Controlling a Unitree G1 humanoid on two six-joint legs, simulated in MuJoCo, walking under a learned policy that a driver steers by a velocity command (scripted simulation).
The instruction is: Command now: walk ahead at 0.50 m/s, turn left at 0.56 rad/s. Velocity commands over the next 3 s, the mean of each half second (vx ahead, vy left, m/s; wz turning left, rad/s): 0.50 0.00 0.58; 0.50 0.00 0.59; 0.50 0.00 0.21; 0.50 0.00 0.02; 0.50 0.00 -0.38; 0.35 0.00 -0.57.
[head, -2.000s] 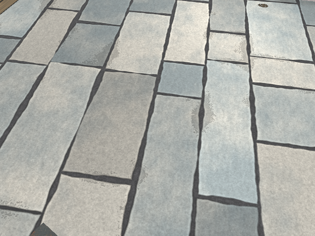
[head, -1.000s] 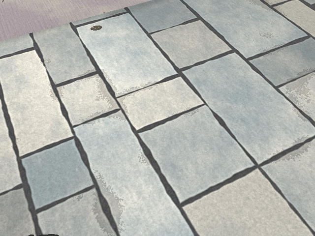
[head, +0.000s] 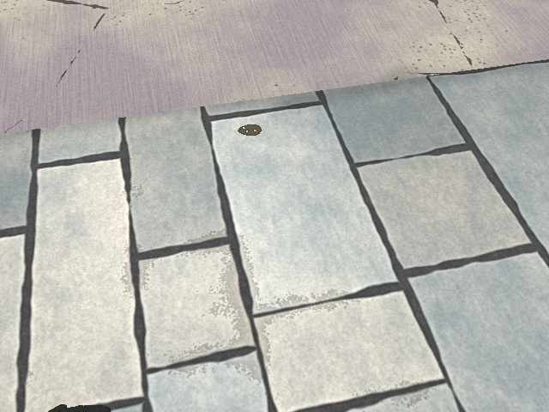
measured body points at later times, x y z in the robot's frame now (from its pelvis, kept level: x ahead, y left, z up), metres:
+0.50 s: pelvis +0.27 -0.04 +0.00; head +0.29 -0.04 +0.45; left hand +0.22 +0.25 -0.12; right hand +0.52 -0.23 -0.09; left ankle +0.34 +0.15 -0.67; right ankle +0.25 -0.16 -0.75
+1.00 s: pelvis +0.50 +0.12 +0.00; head +0.52 +0.15 +0.45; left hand +0.52 +0.45 -0.09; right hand +0.73 -0.08 -0.10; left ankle +0.45 +0.17 -0.75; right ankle +0.74 +0.04 -0.68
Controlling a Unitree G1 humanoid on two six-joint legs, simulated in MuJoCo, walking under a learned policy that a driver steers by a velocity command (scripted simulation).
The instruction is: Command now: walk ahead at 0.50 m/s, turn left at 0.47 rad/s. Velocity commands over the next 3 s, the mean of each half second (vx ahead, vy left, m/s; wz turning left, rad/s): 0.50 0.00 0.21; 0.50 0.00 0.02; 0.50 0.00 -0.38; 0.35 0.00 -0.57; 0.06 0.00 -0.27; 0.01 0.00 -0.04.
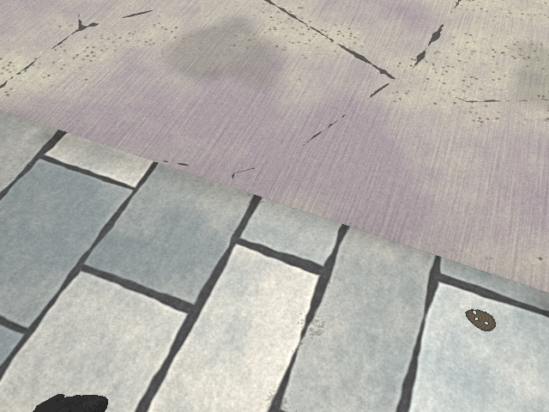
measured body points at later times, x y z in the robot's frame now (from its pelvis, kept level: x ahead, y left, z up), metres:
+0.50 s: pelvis +0.28 -0.06 +0.00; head +0.30 -0.06 +0.45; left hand +0.28 +0.22 -0.12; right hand +0.48 -0.29 -0.10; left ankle +0.39 +0.12 -0.69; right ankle +0.25 -0.15 -0.75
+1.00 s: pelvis +0.55 +0.02 +0.00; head +0.57 +0.04 +0.45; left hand +0.69 +0.30 -0.11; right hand +0.61 -0.25 -0.12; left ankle +0.52 +0.11 -0.75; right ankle +0.68 -0.14 -0.68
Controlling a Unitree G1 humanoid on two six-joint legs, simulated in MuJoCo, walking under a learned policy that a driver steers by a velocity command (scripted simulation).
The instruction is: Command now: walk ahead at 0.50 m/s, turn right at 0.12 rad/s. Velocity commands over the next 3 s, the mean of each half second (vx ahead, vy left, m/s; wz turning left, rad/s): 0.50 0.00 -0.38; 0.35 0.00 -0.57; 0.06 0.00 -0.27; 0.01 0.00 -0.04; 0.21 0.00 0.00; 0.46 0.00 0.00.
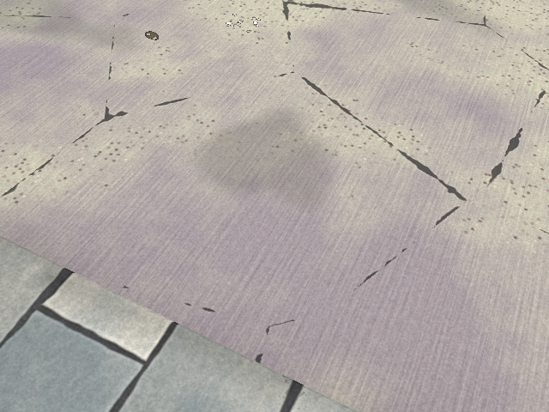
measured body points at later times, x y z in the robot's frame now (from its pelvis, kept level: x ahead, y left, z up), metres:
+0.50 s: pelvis +0.27 -0.09 +0.00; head +0.30 -0.11 +0.44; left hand +0.41 +0.16 -0.11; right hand +0.36 -0.39 -0.11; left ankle +0.39 +0.08 -0.68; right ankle +0.27 -0.16 -0.75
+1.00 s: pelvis +0.49 -0.09 -0.01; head +0.53 -0.11 +0.43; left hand +0.79 +0.04 -0.10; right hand +0.40 -0.38 -0.13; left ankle +0.52 +0.02 -0.75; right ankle +0.46 -0.24 -0.66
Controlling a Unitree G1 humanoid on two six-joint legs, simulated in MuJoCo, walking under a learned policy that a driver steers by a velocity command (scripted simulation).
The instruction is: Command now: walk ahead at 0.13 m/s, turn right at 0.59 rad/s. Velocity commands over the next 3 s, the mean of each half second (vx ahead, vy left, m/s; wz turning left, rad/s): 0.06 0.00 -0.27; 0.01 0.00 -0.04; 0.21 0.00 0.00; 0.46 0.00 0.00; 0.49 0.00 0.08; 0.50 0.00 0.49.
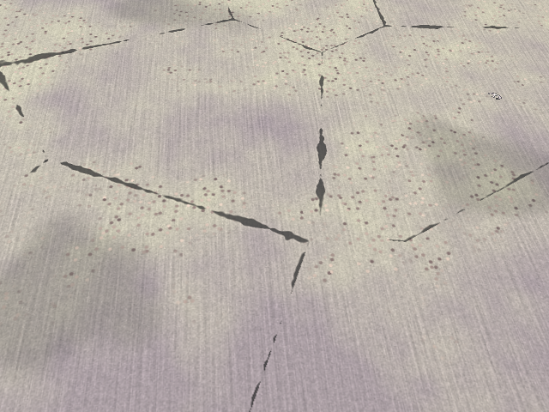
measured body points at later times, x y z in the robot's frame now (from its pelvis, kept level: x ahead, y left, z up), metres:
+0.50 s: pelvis +0.16 -0.08 -0.14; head +0.19 -0.11 +0.31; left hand +0.30 +0.12 -0.27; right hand +0.18 -0.34 -0.29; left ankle +0.16 +0.09 -0.75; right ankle +0.18 -0.17 -0.88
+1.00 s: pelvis +0.23 -0.06 -0.14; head +0.24 -0.05 +0.31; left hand +0.31 +0.19 -0.30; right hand +0.26 -0.31 -0.28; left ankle +0.24 +0.08 -0.88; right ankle +0.18 -0.17 -0.88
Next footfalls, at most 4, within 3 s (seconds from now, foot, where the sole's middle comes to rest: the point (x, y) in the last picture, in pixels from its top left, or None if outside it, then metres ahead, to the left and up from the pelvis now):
0.28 right None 0.22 -0.18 -0.91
0.64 left None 0.28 0.07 -0.91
1.76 left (269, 358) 0.63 0.00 -0.91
2.32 right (357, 274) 0.89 -0.28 -0.91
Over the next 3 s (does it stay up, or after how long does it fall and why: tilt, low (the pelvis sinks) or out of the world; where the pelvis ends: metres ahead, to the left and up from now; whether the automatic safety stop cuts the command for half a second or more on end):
stays up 1.10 -0.12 -0.15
